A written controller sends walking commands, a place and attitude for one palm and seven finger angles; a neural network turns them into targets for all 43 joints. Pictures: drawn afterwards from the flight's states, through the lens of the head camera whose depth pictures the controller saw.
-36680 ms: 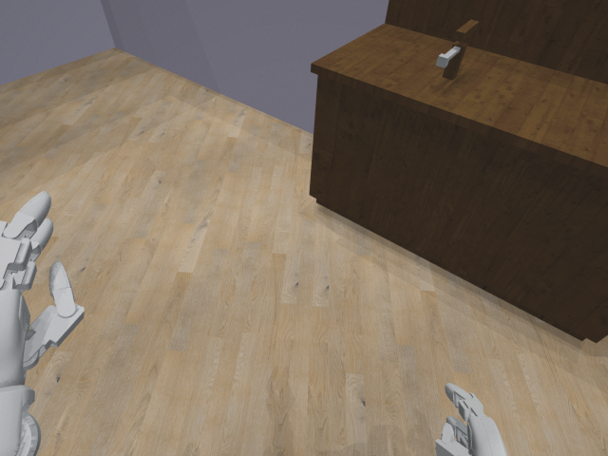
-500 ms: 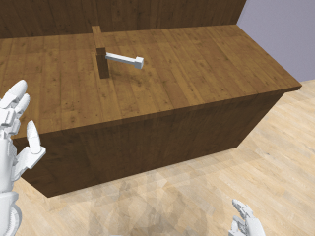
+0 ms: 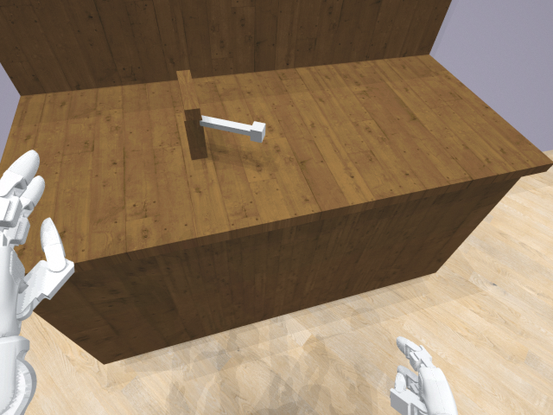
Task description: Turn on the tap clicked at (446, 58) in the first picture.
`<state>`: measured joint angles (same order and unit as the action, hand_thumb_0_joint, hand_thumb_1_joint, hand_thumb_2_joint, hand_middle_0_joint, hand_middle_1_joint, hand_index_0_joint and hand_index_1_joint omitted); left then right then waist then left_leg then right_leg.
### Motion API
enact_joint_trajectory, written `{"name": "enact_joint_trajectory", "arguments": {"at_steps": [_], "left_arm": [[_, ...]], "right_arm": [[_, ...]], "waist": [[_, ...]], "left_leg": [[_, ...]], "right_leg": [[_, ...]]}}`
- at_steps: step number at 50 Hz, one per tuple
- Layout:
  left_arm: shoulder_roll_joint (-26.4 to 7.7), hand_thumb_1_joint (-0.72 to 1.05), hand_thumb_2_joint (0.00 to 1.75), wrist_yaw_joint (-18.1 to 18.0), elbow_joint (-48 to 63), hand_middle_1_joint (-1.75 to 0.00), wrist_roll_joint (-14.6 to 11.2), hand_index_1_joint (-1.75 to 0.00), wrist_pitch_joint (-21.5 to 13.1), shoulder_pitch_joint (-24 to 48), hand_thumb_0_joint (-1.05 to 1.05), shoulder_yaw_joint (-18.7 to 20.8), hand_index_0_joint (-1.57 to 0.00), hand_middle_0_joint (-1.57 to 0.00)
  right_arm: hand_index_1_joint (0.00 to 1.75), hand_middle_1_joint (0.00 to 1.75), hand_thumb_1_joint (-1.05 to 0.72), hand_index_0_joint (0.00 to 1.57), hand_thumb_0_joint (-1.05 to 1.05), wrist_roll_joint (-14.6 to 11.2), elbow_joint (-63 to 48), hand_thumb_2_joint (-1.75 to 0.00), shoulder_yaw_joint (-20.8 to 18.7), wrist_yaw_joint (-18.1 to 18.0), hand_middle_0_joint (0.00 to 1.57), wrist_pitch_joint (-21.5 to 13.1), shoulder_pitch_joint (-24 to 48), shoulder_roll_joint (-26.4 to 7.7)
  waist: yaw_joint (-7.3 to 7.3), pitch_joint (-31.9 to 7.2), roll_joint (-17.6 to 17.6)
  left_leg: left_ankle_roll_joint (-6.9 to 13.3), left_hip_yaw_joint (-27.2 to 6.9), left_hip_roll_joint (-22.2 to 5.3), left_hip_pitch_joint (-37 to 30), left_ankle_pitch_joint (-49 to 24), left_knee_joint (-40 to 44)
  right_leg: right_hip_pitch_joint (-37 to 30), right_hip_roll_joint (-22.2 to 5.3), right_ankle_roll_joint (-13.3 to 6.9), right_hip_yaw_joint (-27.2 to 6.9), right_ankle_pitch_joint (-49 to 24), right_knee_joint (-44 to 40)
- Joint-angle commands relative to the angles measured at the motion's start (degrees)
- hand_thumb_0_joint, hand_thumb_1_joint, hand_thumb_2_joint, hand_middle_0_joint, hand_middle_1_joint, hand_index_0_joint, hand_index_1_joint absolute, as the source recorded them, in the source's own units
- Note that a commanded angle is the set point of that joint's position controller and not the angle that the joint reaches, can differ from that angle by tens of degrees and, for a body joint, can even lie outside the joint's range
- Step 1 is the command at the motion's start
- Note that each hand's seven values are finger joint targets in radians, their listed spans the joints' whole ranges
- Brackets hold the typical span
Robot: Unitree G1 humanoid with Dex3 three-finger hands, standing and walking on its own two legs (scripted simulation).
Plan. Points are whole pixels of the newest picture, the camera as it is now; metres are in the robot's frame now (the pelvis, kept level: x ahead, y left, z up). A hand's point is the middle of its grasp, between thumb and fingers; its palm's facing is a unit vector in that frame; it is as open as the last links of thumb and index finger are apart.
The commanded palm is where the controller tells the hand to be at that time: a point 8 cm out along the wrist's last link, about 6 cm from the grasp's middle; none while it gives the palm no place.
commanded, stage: look again from close up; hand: left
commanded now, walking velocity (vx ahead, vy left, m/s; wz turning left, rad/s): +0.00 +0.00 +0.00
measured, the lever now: (257, 132) +0.61 +0.10 +0.04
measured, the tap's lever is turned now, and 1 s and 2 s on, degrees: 59 59 59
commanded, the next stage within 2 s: shuffle to correct the standing spot in 0.32 s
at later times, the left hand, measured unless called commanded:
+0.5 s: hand (35, 285) +0.20 +0.27 +0.16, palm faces +0.41 -0.85 -0.32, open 7.4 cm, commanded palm +0.14 +0.30 +0.18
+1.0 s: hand (112, 225) +0.28 +0.22 +0.15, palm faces +0.41 -0.86 -0.31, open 7.4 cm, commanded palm +0.22 +0.26 +0.18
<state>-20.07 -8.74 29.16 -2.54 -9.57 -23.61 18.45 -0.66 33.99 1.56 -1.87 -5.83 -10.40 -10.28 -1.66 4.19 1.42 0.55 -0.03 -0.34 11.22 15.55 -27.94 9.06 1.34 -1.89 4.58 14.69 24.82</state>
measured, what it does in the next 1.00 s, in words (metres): steps on the spot: left foot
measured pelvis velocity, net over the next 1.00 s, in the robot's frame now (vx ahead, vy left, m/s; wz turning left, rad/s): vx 0.05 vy -0.02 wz -0.02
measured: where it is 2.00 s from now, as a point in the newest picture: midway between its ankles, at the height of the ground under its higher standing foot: outside the picture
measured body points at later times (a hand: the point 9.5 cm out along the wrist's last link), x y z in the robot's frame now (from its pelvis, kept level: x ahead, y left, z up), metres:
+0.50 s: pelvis -0.02 +0.02 +0.00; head -0.01 +0.04 +0.45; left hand +0.17 +0.31 +0.18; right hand +0.15 -0.21 -0.07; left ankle -0.01 +0.11 -0.74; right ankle -0.01 -0.10 -0.74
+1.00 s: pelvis +0.05 -0.02 -0.03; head +0.08 +0.01 +0.42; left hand +0.25 +0.27 +0.17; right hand +0.23 -0.26 -0.09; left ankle +0.08 +0.10 -0.74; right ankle -0.01 -0.09 -0.72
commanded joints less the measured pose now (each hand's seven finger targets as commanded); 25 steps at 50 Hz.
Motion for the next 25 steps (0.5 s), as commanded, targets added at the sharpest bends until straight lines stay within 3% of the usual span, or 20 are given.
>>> {"name": "enact_joint_trajectory", "arguments": {"at_steps": [1, 4, 9, 16, 21, 23, 25], "left_arm": [[-9.39, 0.9, 0.9, -0.89, 8.1, -0.3, -0.56, -0.3, -3.4, -1.15, 0.0, 7.74, -0.2, -0.2], [-8.71, 0.9, 0.9, -0.41, 6.56, -0.3, -0.84, -0.3, -3.05, -1.92, 0.0, 7.19, -0.2, -0.2], [-9.15, 0.9, 0.9, -0.17, 8.4, -0.3, -0.89, -0.3, -2.92, -0.2, 0.0, 6.45, -0.2, -0.2], [-10.45, 0.9, 0.9, -0.94, 10.96, -0.3, -0.55, -0.3, -3.3, 4.44, 0.0, 6.48, -0.2, -0.2], [-9.17, 0.9, 0.9, -1.07, 8.93, -0.3, -0.26, -0.3, -3.34, 3.81, 0.0, 5.71, -0.2, -0.2], [-8.39, 0.9, 0.9, -0.77, 7.75, -0.3, -0.22, -0.3, -3.18, 4.66, 0.0, 4.96, -0.2, -0.2], [-8.18, 0.9, 0.9, -0.68, 7.51, -0.3, -0.1, -0.3, -2.87, 4.95, 0.0, 4.9, -0.2, -0.2]], "right_arm": [[0.3, 0.3, -0.9, 0.2, 0.0, 0.12, -8.75, -0.9, -3.04, -0.58, 0.2, -2.48, 2.93, -7.52], [0.3, 0.3, -0.9, 0.2, 0.0, -0.02, -8.95, -0.9, -2.95, -0.56, 0.2, -1.66, 2.98, -7.65], [0.3, 0.3, -0.9, 0.2, 0.0, -0.07, -9.44, -0.9, -2.68, -1.14, 0.2, -1.36, 3.68, -7.77], [0.3, 0.3, -0.9, 0.2, 0.0, 0.25, -8.99, -0.9, -2.61, -1.97, 0.2, -2.28, 4.32, -7.89], [0.3, 0.3, -0.9, 0.2, 0.0, 0.33, -8.66, -0.9, -2.75, -1.89, 0.2, -2.61, 3.83, -7.81], [0.3, 0.3, -0.9, 0.2, 0.0, 0.4, -8.26, -0.9, -3.1, -1.77, 0.2, -2.27, 3.3, -8.09], [0.3, 0.3, -0.9, 0.2, 0.0, 0.18, -8.51, -0.9, -3.2, -1.84, 0.2, -1.77, 3.53, -7.94]], "waist": [[1.06, -11.15, -5.03], [1.24, -10.86, -3.15], [1.06, -10.62, -3.67], [0.81, -8.65, -6.31], [0.81, -7.63, -6.58], [1.28, -7.71, -5.89], [1.54, -6.76, -8.61]], "left_leg": [[0.67, -4.73, -4.63, -0.57, -18.49, 3.63], [0.48, -4.66, -4.82, 0.3, -17.59, 4.52], [0.62, -5.08, -5.25, -0.13, -17.15, 6.48], [0.72, -5.1, -4.17, 1.49, -8.02, 8.65], [0.65, -5.51, -3.91, 2.71, -2.63, 10.4], [1.12, -7.13, -5.17, 3.01, 5.13, 12.46], [2.33, -11.54, -7.84, 3.98, 16.17, 16.33]], "right_leg": [[-6.39, -6.04, -0.12, -6.92, -18.32, -3.26], [-5.89, -5.75, 0.16, -6.41, -17.63, -3.52], [-4.96, -4.97, 0.77, -5.65, -15.88, -3.57], [-4.14, -5.32, 0.65, -6.85, -9.53, -6.14], [-3.71, -4.72, 0.67, -6.74, -5.5, -7.33], [-2.18, -2.99, 0.63, -5.26, 0.64, -5.12], [0.34, -0.85, 0.67, -3.27, 5.27, -0.86]]}}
